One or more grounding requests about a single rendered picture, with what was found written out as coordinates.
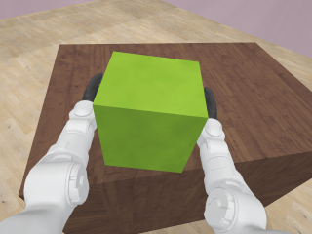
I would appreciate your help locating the left robot upper arm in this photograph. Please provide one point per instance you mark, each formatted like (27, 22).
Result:
(52, 191)

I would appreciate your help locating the robot left hand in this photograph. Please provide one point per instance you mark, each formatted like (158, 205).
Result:
(92, 88)

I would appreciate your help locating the right robot forearm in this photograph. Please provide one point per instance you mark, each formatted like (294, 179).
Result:
(216, 160)

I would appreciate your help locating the robot right hand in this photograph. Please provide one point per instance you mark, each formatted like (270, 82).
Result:
(210, 103)

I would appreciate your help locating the carton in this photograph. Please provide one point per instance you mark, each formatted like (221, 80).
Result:
(149, 111)

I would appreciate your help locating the left robot forearm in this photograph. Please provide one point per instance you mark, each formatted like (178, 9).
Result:
(75, 140)

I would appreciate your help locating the pedestal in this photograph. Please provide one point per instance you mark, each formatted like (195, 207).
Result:
(265, 114)

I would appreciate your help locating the right robot upper arm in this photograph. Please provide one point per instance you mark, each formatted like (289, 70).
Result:
(230, 211)

